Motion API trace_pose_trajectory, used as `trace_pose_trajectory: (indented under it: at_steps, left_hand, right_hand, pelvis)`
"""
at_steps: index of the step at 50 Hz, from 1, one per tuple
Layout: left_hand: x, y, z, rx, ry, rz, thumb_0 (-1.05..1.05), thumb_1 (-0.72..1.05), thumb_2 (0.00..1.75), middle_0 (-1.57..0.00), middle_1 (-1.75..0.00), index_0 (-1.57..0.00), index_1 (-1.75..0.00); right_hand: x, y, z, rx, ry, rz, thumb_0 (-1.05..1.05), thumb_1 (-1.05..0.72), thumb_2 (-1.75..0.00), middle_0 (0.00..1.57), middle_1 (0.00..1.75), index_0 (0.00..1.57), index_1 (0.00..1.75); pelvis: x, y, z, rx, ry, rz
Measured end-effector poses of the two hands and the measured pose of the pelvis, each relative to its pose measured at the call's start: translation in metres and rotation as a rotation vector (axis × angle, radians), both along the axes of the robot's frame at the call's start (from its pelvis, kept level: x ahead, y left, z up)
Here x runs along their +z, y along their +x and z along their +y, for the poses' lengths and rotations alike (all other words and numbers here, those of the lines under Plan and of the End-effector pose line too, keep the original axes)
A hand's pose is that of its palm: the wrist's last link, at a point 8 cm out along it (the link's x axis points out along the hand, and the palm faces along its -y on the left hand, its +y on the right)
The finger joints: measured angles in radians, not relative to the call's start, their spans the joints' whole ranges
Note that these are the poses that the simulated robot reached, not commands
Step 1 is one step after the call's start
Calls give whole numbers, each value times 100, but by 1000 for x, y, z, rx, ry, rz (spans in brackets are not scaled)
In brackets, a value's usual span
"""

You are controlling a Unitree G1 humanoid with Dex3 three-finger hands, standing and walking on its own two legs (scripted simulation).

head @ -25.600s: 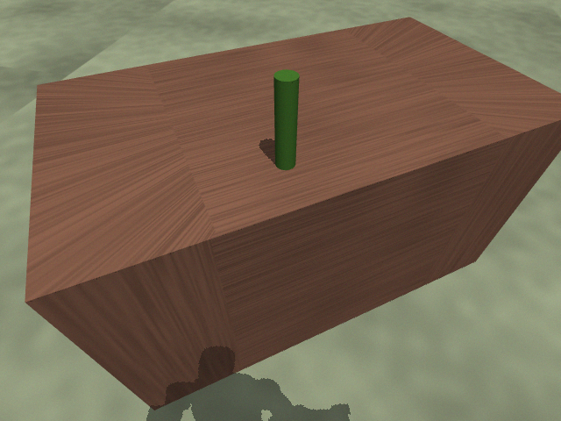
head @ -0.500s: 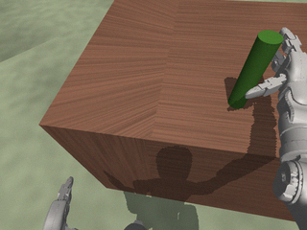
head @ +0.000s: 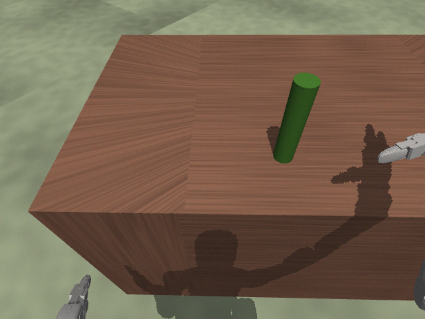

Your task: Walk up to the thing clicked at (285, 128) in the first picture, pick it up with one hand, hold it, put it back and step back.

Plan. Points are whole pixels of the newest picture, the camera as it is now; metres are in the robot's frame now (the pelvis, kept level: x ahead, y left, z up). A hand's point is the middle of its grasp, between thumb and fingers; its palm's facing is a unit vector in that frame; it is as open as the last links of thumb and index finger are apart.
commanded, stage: sink last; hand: right
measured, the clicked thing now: (293, 123) +0.50 -0.13 +0.10
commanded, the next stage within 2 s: home in 0.88 s
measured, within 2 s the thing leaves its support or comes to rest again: neither
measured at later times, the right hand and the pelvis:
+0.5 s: hand out of the picture +0.21 -0.24 +0.17, palm faces +0.34 +0.86 -0.38, open 17.7 cm; pelvis +0.00 +0.01 +0.01, yaw -2 degrees
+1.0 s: hand out of the picture +0.16 -0.23 +0.18, palm faces +0.39 +0.81 -0.43, open 17.6 cm; pelvis -0.02 +0.02 +0.00, yaw -2 degrees
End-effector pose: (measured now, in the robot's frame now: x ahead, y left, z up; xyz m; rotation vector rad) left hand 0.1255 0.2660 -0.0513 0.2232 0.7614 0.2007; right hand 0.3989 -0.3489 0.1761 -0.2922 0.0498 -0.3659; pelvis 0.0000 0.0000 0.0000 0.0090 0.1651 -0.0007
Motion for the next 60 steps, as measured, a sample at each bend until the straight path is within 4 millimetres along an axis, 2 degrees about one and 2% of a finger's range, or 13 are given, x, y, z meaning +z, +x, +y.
trace_pose_trajectory:
  at_steps: [4, 8, 15, 22, 26, 31, 37, 45, 51, 56, 60]
  left_hand:
    - [-5, 9, -13, -12, -40, -16, -1, -51, 6, -4, -6, -5, -5]
    - [-8, 17, -19, 7, -81, -41, -1, -51, 6, -5, -6, -5, -5]
    - [3, 26, -10, 36, -78, -98, -1, -50, 6, -5, -6, -6, -5]
    - [-10, 20, -6, 42, -75, -24, -1, -50, 6, -5, -6, -6, -5]
    - [-9, 23, -4, 40, -70, -51, -1, -50, 6, -5, -6, -6, -5]
    - [4, 30, 0, 23, -60, -146, -1, -51, 6, -5, -6, -6, -5]
    - [4, 24, 7, 13, -50, -171, -1, -51, 6, -5, -6, -6, -6]
    - [-12, 1, 12, 25, -44, -107, -1, -52, 7, -5, -6, -5, -6]
    - [-9, 0, 11, 23, -37, -127, -1, -53, 8, -5, -7, -5, -7]
    - [-3, 7, -3, -13, -56, -164, -1, -44, 19, -8, -11, -8, -11]
    - [-7, 11, -24, -51, -102, -152, -1, -25, 32, -10, -15, -10, -14]
  right_hand:
    - [5, -25, -2, -2, -50, -46, -1, 61, -2, 5, 6, 6, 6]
    - [7, -59, 9, 24, -91, -86, -1, 61, -3, 5, 6, 6, 6]
    - [1, -132, 39, 76, -114, -153, -1, 61, -3, 6, 6, 6, 6]
    - [2, -201, 62, 76, -146, -174, -1, 61, -3, 6, 6, 6, 6]
    - [6, -233, 72, 67, -179, -173, -1, 61, -4, 6, 6, 6, 6]
    - [8, -266, 82, 53, -190, -170, -1, 61, -4, 6, 6, 6, 6]
    - [3, -281, 88, 39, -175, -179, -1, 61, -4, 6, 7, 6, 6]
    - [9, -282, 86, 52, -246, -199, -1, 60, -5, 6, 7, 6, 6]
    - [16, -280, 84, 51, -266, -252, -1, 59, -5, 6, 7, 6, 6]
    - [0, -275, 95, 86, -190, -249, -1, 59, -4, 5, 6, 6, 5]
    - [-28, -272, 106, 121, -106, -175, -1, 59, -4, 5, 6, 6, 5]
  pelvis:
    - [2, 3, -3, -4, 7, -19]
    - [3, 5, -6, -5, 7, -47]
    - [6, 6, -5, -6, -2, -101]
    - [6, 2, 3, -21, -6, -129]
    - [6, -1, 6, -29, -10, -141]
    - [5, -5, 11, -39, -17, -156]
    - [4, -13, 16, -47, -23, -172]
    - [3, -23, 20, -44, -24, -174]
    - [4, -25, 19, -39, -23, -180]
    - [5, -24, 18, -35, -23, -186]
    - [6, -24, 17, -33, -22, -181]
